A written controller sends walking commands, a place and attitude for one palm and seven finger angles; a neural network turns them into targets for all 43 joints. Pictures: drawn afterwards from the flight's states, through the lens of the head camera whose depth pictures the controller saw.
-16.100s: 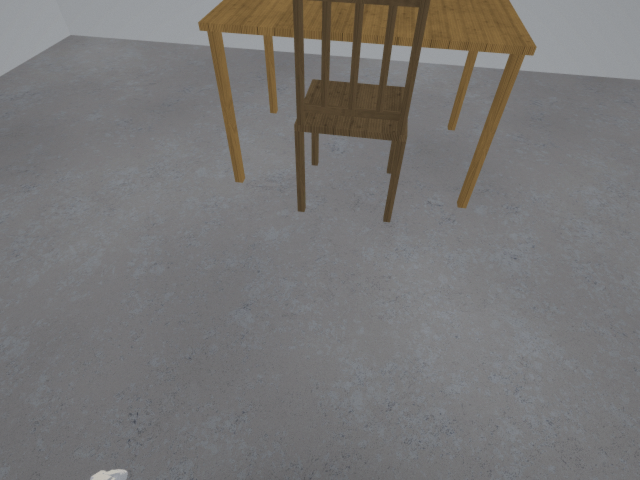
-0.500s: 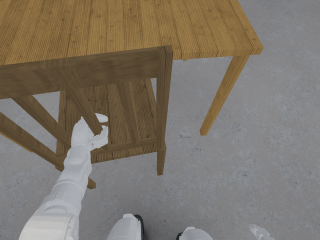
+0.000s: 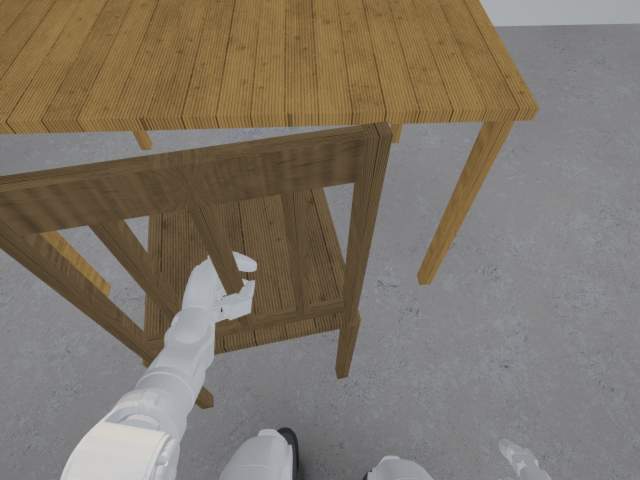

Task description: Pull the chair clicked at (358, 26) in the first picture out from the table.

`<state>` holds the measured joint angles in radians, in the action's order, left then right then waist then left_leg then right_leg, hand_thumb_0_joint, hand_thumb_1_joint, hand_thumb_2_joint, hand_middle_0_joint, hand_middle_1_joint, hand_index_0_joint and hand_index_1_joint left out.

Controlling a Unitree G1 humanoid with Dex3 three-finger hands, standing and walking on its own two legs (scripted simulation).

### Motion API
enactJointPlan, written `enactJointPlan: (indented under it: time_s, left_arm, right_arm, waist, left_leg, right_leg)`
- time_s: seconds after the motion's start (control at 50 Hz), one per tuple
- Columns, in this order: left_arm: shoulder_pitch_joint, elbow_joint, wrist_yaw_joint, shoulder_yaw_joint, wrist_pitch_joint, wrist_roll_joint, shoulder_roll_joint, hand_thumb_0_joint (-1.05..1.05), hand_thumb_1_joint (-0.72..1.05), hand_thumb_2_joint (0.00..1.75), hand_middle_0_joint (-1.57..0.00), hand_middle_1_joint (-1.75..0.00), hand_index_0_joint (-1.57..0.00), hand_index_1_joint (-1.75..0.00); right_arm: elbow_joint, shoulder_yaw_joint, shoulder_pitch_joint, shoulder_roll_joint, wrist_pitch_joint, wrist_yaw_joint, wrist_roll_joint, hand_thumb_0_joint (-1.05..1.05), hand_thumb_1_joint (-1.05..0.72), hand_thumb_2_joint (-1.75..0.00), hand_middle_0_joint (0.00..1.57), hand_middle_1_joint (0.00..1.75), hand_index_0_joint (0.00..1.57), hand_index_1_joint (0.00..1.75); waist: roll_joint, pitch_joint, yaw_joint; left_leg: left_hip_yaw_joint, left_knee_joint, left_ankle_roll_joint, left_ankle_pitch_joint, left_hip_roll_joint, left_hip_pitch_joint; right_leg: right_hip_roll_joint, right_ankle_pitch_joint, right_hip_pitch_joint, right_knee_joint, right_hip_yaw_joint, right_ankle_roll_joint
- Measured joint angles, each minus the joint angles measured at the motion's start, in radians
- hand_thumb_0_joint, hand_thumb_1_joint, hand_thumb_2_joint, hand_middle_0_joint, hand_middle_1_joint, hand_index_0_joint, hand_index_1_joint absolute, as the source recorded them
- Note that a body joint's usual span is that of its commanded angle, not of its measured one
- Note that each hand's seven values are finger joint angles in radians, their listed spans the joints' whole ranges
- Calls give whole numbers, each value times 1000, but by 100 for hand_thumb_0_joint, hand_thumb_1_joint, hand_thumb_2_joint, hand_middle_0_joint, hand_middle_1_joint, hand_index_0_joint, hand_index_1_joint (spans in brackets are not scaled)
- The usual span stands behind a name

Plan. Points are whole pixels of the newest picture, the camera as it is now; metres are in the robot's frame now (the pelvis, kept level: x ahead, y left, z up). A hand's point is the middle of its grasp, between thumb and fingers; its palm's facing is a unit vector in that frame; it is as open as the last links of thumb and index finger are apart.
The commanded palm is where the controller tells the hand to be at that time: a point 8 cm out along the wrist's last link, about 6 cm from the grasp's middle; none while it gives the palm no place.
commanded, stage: step backward, pulling the chair out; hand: left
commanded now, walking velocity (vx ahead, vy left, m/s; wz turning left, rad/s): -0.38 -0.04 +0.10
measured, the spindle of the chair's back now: (230, 275) +0.38 +0.15 -0.04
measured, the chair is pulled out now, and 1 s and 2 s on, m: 0.18 0.26 0.41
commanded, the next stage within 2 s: none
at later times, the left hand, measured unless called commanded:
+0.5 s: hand (242, 305) +0.34 +0.13 -0.05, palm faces +0.01 -0.98 -0.19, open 5.6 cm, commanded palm +0.32 +0.18 -0.05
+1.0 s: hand (236, 354) +0.27 +0.13 -0.05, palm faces +0.06 -0.98 -0.20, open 5.7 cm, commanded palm +0.26 +0.18 -0.05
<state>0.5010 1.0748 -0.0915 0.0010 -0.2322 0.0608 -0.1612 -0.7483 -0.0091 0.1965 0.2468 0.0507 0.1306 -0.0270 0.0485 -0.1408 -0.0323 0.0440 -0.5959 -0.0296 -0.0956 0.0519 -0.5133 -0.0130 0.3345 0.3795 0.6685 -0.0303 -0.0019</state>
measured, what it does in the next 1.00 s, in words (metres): steps on the spot: left foot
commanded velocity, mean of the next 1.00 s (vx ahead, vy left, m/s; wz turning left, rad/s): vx -0.38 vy -0.01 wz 0.05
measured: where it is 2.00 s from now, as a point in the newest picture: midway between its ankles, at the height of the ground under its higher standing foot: outside the picture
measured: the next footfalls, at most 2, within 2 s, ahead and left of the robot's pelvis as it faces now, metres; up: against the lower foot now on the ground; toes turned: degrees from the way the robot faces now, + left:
left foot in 0.28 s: +0.07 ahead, +0.12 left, +0.00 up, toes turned +0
left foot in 1.18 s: -0.12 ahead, +0.13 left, +0.00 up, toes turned +5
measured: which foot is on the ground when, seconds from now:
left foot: down 0.00-0.14, up 0.16-0.26, down 0.28-1.00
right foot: down 0.00-1.00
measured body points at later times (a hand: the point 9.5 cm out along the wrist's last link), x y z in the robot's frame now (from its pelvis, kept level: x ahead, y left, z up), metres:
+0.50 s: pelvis -0.04 -0.01 +0.00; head +0.06 -0.01 +0.44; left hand +0.34 +0.18 -0.04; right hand +0.08 -0.27 -0.12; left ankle +0.03 +0.12 -0.72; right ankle +0.03 -0.13 -0.72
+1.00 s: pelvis -0.09 -0.03 +0.00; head -0.01 -0.03 +0.44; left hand +0.26 +0.18 -0.04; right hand +0.01 -0.28 -0.14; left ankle -0.03 +0.12 -0.72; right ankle +0.02 -0.14 -0.72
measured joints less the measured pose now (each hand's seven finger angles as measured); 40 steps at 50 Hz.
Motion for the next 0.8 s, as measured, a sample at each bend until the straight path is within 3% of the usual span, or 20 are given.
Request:
enactJointPlan:
  time_s: [0.12,0.24,0.3,0.36,0.44,0.58,0.7,0.72,0.76,0.8]
  left_arm:
    - [22,-5,2,-33,13,6,-16,3,62,78,-28,-114,-50,-144]
    - [-15,-18,-12,-55,-4,-2,-7,3,62,79,-29,-113,-50,-144]
    - [-14,-30,-8,-35,9,-14,8,3,62,78,-28,-115,-50,-144]
    - [28,-29,-5,-17,22,-17,5,3,63,76,-26,-116,-50,-144]
    - [63,-38,5,-18,40,-27,-18,3,63,75,-25,-117,-50,-144]
    - [48,-75,2,-62,52,-17,-56,4,62,75,-27,-117,-50,-144]
    - [21,-74,-13,-71,38,-17,-33,4,62,76,-28,-118,-50,-144]
    - [20,-74,-13,-67,40,-21,-24,4,62,75,-27,-118,-50,-144]
    - [27,-76,-14,-47,49,-25,-14,4,63,75,-26,-119,-50,-144]
    - [30,-78,-10,-27,55,-20,-16,4,63,74,-25,-119,-50,-144]
  right_arm:
    - [7,-11,-12,-25,22,-12,5,1,-91,-90,20,30,21,30]
    - [-28,-7,0,-2,17,-9,5,1,-91,-90,20,30,21,30]
    - [-46,4,13,28,12,1,1,1,-91,-90,20,30,21,30]
    - [-41,17,-5,34,-8,0,-1,1,-91,-90,20,29,21,30]
    - [-1,23,-16,14,-21,-18,10,1,-91,-90,20,29,21,30]
    - [51,9,-26,-36,-28,-40,6,1,-91,-90,20,29,21,30]
    - [14,7,-20,-8,-24,-27,1,1,-91,-90,20,30,21,30]
    - [6,6,-15,3,-24,-23,2,1,-91,-90,20,30,21,30]
    - [-3,10,-6,17,-28,-14,3,1,-91,-90,20,30,21,30]
    - [1,16,2,15,-38,-14,2,1,-91,-90,20,29,21,30]
  waist:
    - [24,-33,-5]
    - [-11,-22,-26]
    - [-10,-4,-32]
    - [-34,-30,-13]
    - [-56,-42,-7]
    - [-24,-62,-30]
    - [-25,-49,-58]
    - [-24,-43,-60]
    - [-28,-40,-58]
    - [-46,-42,-32]
  left_leg:
    - [-33,-29,20,-8,23,-21]
    - [-78,-183,60,-247,-44,18]
    - [-87,-56,56,-161,-40,112]
    - [-71,-17,39,-147,-53,114]
    - [-65,-26,38,-130,-48,84]
    - [-95,-77,68,-128,-2,37]
    - [-102,-185,66,-329,-47,42]
    - [-97,-138,64,-306,-44,73]
    - [-88,-61,49,-145,-44,95]
    - [-69,-57,44,-142,-47,97]
  right_leg:
    - [-24,-58,-1,-11,-31,-10]
    - [19,-54,1,-15,-14,-11]
    - [40,-55,14,-19,-22,9]
    - [54,-94,21,-48,-9,27]
    - [44,-100,44,-53,8,16]
    - [-3,-138,67,-51,-19,-12]
    - [32,-154,84,-50,-20,-12]
    - [39,-157,86,-52,-23,-6]
    - [53,-164,90,-55,-29,6]
    - [56,-161,97,-54,-13,9]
